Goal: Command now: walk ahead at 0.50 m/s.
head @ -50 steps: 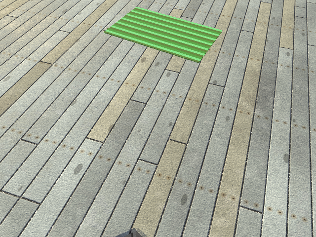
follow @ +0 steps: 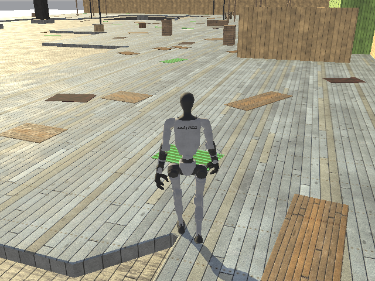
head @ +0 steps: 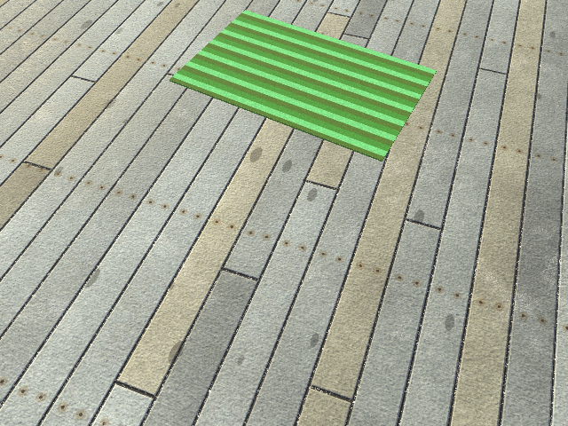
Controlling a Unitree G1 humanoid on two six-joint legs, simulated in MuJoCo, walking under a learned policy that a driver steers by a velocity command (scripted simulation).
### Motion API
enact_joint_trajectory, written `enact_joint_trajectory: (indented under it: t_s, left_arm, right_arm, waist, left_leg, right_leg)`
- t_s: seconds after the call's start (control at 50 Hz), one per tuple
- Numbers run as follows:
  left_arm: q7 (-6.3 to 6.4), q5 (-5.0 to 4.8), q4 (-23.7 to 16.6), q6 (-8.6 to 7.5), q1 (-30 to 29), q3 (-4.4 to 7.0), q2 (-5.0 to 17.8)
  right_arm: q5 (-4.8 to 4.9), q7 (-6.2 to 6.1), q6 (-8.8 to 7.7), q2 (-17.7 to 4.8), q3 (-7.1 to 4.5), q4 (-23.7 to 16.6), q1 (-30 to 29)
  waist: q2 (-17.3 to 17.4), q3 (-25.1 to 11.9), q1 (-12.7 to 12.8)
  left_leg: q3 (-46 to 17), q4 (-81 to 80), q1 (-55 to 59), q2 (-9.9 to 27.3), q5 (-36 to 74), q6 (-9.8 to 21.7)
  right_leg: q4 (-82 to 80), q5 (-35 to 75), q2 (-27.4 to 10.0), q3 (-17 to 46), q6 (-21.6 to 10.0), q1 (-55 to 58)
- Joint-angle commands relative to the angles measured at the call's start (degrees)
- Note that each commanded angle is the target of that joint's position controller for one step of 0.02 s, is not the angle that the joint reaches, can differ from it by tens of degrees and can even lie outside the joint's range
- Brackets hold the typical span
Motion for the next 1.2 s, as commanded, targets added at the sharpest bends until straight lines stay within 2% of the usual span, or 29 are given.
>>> enact_joint_trajectory:
  t_s: [0.02,0.06,0.12,0.16,0.2,0.26,0.36,0.42,0.46,0.48,0.5,0.52,0.54,0.56,0.6,0.62,0.7,0.76,0.88,0.9,0.94,0.96,0.98,1.0,1.04,1.1,1.14,1.18,1.2]
  left_arm:
    - [-0.34,0.37,-5.28,-0.54,-3.56,1.51,5.82]
    - [-1.08,1.91,-4.43,1.03,-0.58,1.35,3.63]
    - [-1.68,2.23,-5.88,2.38,-2.36,1.05,2.59]
    - [-1.85,2.11,-7.57,3.00,-7.29,1.22,3.61]
    - [-1.91,1.75,-9.93,2.99,-13.00,1.02,4.02]
    - [-2.00,0.93,-12.01,2.56,-19.79,0.42,2.81]
    - [-1.86,0.65,-14.42,2.17,-26.82,0.23,3.18]
    - [-1.57,0.59,-14.23,1.28,-23.51,0.90,4.24]
    - [-0.81,0.90,-9.78,0.41,-9.94,2.22,6.02]
    - [-0.21,2.22,-6.83,-0.35,0.06,3.25,8.55]
    - [0.15,3.57,-6.25,-0.55,6.67,4.99,15.37]
    - [-0.25,1.24,-6.36,0.40,4.52,4.87,13.89]
    - [-0.31,0.16,-7.28,0.48,-2.70,4.06,11.50]
    - [-0.41,0.11,-7.62,0.14,-6.65,2.82,7.24]
    - [-0.21,-0.41,-6.61,-0.39,-7.92,1.40,2.87]
    - [-0.17,-0.17,-6.19,-0.77,-7.86,1.41,3.23]
    - [-0.05,0.39,-4.78,-1.55,-6.46,0.98,4.84]
    - [0.08,0.37,-3.78,-0.82,-4.98,0.24,4.46]
    - [0.75,0.65,-1.59,0.98,-2.93,-0.31,3.98]
    - [0.96,0.38,-1.46,1.32,-3.61,-0.41,3.72]
    - [1.22,0.78,-1.25,1.64,0.34,-0.32,2.78]
    - [1.18,-0.35,0.68,2.26,7.16,-1.07,-1.48]
    - [1.41,-0.06,1.68,2.82,5.87,-0.89,0.01]
    - [1.21,0.31,0.81,3.03,2.91,-0.13,1.96]
    - [0.32,0.88,-0.60,3.24,0.27,0.38,2.23]
    - [-0.23,1.21,-0.64,2.24,1.96,0.04,-0.74]
    - [-0.02,1.11,0.39,1.29,5.49,0.46,0.12]
    - [0.71,0.14,2.23,0.49,11.87,2.10,5.24]
    - [0.96,0.37,2.30,0.60,11.52,2.85,7.52]
  right_arm:
    - [0.55,-0.10,-0.19,-5.11,-1.64,1.96,9.98]
    - [0.70,-0.46,-1.09,-2.19,-0.65,3.91,10.73]
    - [1.16,-0.44,-2.60,-4.53,-1.14,6.19,14.66]
    - [1.12,-0.45,-2.45,-4.82,-1.20,6.61,15.97]
    - [1.27,-0.44,-2.36,-5.01,-0.98,7.21,18.62]
    - [0.95,-0.71,-1.95,-4.56,-0.56,7.83,21.53]
    - [0.30,-1.16,-1.61,-5.11,-0.69,9.59,25.83]
    - [-0.02,-1.92,-1.21,-6.25,-1.02,9.81,23.97]
    - [0.21,-1.95,-0.90,-7.10,-1.26,9.72,21.79]
    - [0.75,-1.92,-0.90,-5.97,-0.86,9.02,21.62]
    - [3.80,-1.42,-0.79,0.31,0.56,7.66,28.45]
    - [2.73,-1.64,-0.69,-3.94,-0.77,8.78,27.80]
    - [1.86,-1.80,-0.39,-4.52,-1.19,7.41,22.61]
    - [1.27,-1.78,-0.56,-3.28,-0.88,6.76,19.19]
    - [-0.14,-1.47,0.77,-2.08,-1.11,6.92,19.58]
    - [-0.37,-1.38,1.62,-0.72,-0.90,7.57,21.29]
    - [-0.03,-1.48,3.33,-0.05,-0.66,7.23,18.38]
    - [0.47,-1.76,3.57,0.45,0.16,6.34,13.20]
    - [0.62,-2.74,3.70,-0.37,0.88,6.93,10.06]
    - [0.46,-2.89,3.39,-0.02,1.12,7.43,10.85]
    - [-0.11,-3.40,2.26,-4.98,0.46,8.33,13.47]
    - [0.98,-3.33,2.43,-5.02,0.71,8.44,10.65]
    - [1.38,-2.66,2.67,-2.80,0.79,8.62,10.82]
    - [1.36,-2.19,3.03,-3.35,0.25,8.92,11.40]
    - [1.24,-2.22,3.73,-4.59,-0.53,9.02,12.50]
    - [1.55,-2.03,3.60,-4.93,-1.29,8.41,11.70]
    - [1.85,-1.54,3.03,-3.99,-1.36,6.58,7.62]
    - [1.83,-0.87,1.78,-0.64,-0.67,2.81,0.19]
    - [0.47,-0.74,1.26,-1.65,-0.76,1.21,-2.03]
  waist:
    - [-0.07,-2.72,-3.05]
    - [1.59,-1.68,0.31]
    - [2.49,-0.63,1.18]
    - [2.31,0.01,0.29]
    - [2.93,1.76,-1.10]
    - [3.43,1.99,-3.24]
    - [4.88,2.63,-5.51]
    - [5.49,1.51,-2.78]
    - [4.12,-4.98,3.27]
    - [2.16,-10.69,6.67]
    - [-10.31,-20.46,5.58]
    - [-7.57,-22.44,4.87]
    - [-3.29,-13.60,1.77]
    - [-1.09,-8.05,0.49]
    - [-1.38,-3.72,-2.59]
    - [-3.17,-3.89,-3.52]
    - [-2.94,-5.32,-5.10]
    - [-5.08,-5.58,-3.78]
    - [-4.54,-3.69,-2.16]
    - [-3.07,-2.84,-3.05]
    - [4.21,-3.73,-0.73]
    - [10.03,-3.78,2.67]
    - [8.90,-2.54,0.60]
    - [8.36,-0.03,-0.33]
    - [9.16,3.16,-1.08]
    - [7.34,4.43,0.14]
    - [2.73,3.59,2.45]
    - [-8.71,4.85,5.43]
    - [-9.00,8.51,5.18]
  left_leg:
    - [-29.06,-20.38,21.22,20.53,-4.40,9.03]
    - [-21.20,-22.01,13.24,16.65,3.09,6.49]
    - [-15.68,-23.85,11.18,14.58,8.78,6.30]
    - [-13.73,-25.53,13.28,12.72,6.78,5.06]
    - [-12.87,-25.59,15.32,13.22,15.15,5.04]
    - [-10.03,-24.53,18.70,11.61,19.69,3.85]
    - [-9.50,-22.13,28.14,13.83,24.04,4.43]
    - [-8.67,-16.08,31.25,15.74,35.52,3.35]
    - [-6.35,-1.22,28.65,13.74,43.57,1.67]
    - [-5.00,11.90,19.51,11.17,32.44,0.32]
    - [-1.07,36.24,-0.55,2.33,0.40,-3.10]
    - [-8.13,45.33,-6.56,-1.80,-22.79,-3.11]
    - [-10.87,46.45,-8.58,1.86,-18.53,-3.02]
    - [-10.57,43.66,-7.95,3.63,-15.23,-3.25]
    - [-9.83,37.14,-2.44,5.78,-12.46,-3.80]
    - [-9.69,35.54,-0.07,5.46,-12.11,-4.21]
    - [-7.57,25.76,1.24,4.58,-7.08,-5.32]
    - [-5.54,14.41,3.67,4.67,-2.41,-5.36]
    - [-5.25,1.32,9.62,4.93,-3.04,-4.28]
    - [-5.66,-5.18,13.13,5.36,0.89,-3.94]
    - [-14.24,-9.12,21.71,13.79,20.68,-2.84]
    - [-17.30,-9.13,18.49,16.98,23.24,1.14]
    - [-17.28,-10.88,14.70,14.99,8.46,1.14]
    - [-17.15,-12.63,12.21,12.57,-6.40,0.92]
    - [-20.98,-17.94,8.87,13.03,-27.94,2.29]
    - [-24.95,-20.60,7.08,15.50,-30.86,4.19]
    - [-20.88,-16.06,2.44,12.87,-25.76,2.88]
    - [-6.15,2.92,-12.39,2.30,-15.61,-1.66]
    - [-2.34,8.50,-19.58,2.17,-14.73,-2.13]
  right_leg:
    - [12.53,6.45,-5.76,3.90,-0.70,-25.30]
    - [8.77,7.79,-7.63,3.66,0.29,-19.62]
    - [5.19,11.20,-8.80,1.91,1.46,-21.20]
    - [2.00,16.07,-9.73,0.61,2.29,-26.14]
    - [-3.94,18.72,-10.60,-0.34,3.24,-29.33]
    - [-15.13,22.20,-8.97,-2.78,4.07,-28.60]
    - [-24.47,21.02,-6.47,-4.82,2.08,-27.94]
    - [-29.60,15.83,-4.13,-4.84,-0.13,-21.55]
    - [-34.30,15.74,-0.43,-6.48,-2.37,-4.66]
    - [-34.20,18.41,-5.75,-1.02,-4.48,9.96]
    - [-35.20,24.74,-25.23,24.81,-13.11,29.20]
    - [-41.17,36.67,-28.09,35.88,-15.92,27.59]
    - [-40.81,40.21,-25.57,25.16,-14.10,18.82]
    - [-41.98,46.26,-23.10,18.19,-12.14,11.08]
    - [-44.94,51.61,-18.17,8.33,-8.01,0.88]
    - [-44.81,56.12,-18.07,6.20,-8.28,-0.85]
    - [-45.03,62.08,-14.71,0.07,-6.93,-1.97]
    - [-44.38,59.23,-12.80,-2.20,-5.07,-1.30]
    - [-42.08,41.83,-15.01,2.09,-5.37,-0.94]
    - [-40.99,35.13,-14.42,2.54,-4.12,-2.49]
    - [-37.55,16.16,-9.58,1.63,-0.17,-6.69]
    - [-39.84,5.50,-5.46,-0.55,1.13,-5.10]
    - [-39.78,2.23,-4.04,-1.51,1.15,-2.35]
    - [-37.56,-1.15,-2.77,-2.24,0.64,-3.26]
    - [-34.13,-6.26,-2.04,-2.81,-0.48,-5.72]
    - [-33.22,-3.33,-2.19,-2.38,-1.79,-4.68]
    - [-39.45,-3.91,-4.49,1.80,-3.32,1.90]
    - [-53.37,-12.90,-15.62,19.98,-6.87,14.22]
    - [-55.73,-8.02,-22.30,25.10,-8.97,16.75]
Velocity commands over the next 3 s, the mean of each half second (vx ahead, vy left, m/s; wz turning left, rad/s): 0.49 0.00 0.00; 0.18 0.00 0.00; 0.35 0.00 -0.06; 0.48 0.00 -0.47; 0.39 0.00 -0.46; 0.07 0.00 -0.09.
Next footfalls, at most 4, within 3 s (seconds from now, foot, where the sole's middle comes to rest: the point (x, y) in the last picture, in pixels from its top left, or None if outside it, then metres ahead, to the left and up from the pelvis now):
0.48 right None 0.44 -0.12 -0.76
0.92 left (272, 400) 0.51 0.07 -0.76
1.50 left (263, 311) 0.74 0.10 -0.76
2.04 right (360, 240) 0.96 -0.16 -0.76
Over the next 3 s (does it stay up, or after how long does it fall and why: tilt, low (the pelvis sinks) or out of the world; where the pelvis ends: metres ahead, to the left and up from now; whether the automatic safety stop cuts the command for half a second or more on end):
stays up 1.11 -0.16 0.02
